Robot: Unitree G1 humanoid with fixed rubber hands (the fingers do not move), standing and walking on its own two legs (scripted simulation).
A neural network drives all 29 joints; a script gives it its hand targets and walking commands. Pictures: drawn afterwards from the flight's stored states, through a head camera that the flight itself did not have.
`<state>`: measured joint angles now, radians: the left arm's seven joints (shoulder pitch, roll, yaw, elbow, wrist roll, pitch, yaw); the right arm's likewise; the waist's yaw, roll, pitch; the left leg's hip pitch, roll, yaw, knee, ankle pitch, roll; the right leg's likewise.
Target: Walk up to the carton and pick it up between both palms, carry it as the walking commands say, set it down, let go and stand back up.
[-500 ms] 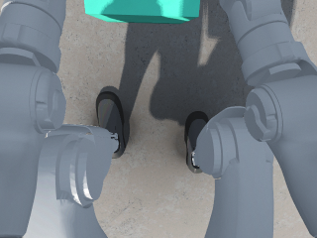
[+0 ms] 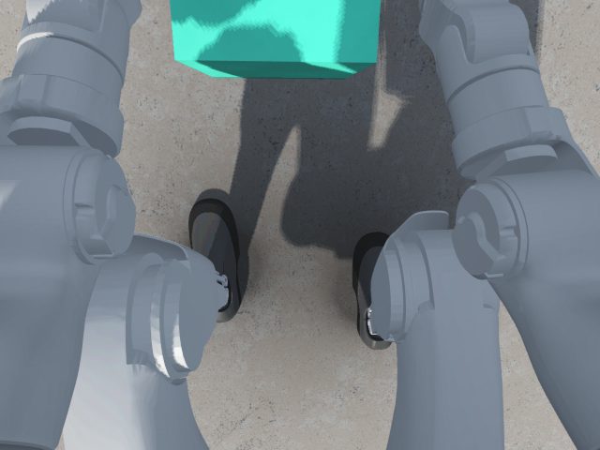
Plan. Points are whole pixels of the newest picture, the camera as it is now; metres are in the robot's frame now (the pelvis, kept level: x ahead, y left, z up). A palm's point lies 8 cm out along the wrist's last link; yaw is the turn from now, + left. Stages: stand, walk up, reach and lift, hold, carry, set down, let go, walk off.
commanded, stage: reach and lift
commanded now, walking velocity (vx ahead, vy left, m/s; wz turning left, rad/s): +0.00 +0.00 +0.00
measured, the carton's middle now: out of the picture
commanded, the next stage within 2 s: none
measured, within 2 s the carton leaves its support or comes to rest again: leaves its support in 0.14 s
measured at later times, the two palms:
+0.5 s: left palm out of the picture +0.55 +0.18 -0.13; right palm out of the picture +0.54 -0.09 -0.14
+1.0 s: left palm out of the picture +0.55 +0.18 -0.08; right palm out of the picture +0.55 -0.09 -0.08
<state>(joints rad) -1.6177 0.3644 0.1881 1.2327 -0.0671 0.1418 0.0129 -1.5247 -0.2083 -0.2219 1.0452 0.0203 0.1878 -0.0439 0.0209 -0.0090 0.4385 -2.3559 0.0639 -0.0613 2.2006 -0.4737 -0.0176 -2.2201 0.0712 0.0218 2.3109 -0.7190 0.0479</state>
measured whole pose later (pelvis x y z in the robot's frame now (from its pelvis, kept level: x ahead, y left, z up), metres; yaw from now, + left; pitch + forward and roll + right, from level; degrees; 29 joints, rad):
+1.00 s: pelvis +0.00 +0.01 +0.05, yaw -1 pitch +41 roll -2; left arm -1.40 0.17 0.36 0.82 0.12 0.31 0.13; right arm -1.36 -0.09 -0.35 0.78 -0.07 0.30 -0.15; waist 0.03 -0.03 0.21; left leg -2.30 0.00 -0.09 2.03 -0.46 -0.05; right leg -2.18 0.08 0.03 2.12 -0.66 0.07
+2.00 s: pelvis +0.00 +0.01 +0.14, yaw -1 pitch +45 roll -3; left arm -1.16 -0.04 0.50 0.71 0.31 0.39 0.19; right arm -1.12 0.09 -0.49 0.68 -0.26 0.38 -0.17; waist 0.02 -0.02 -0.14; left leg -2.10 -0.01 -0.08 1.72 -0.40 -0.04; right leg -1.99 0.06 0.04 1.79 -0.58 0.07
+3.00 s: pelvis +0.02 +0.01 +0.25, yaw +1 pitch +35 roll -2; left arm -0.86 -0.15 0.49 0.65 0.33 0.36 0.18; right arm -0.81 0.19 -0.48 0.63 -0.31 0.36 -0.16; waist 0.01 -0.01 -0.23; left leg -1.60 -0.01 -0.08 1.35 -0.37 -0.03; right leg -1.50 0.04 0.05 1.40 -0.52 0.05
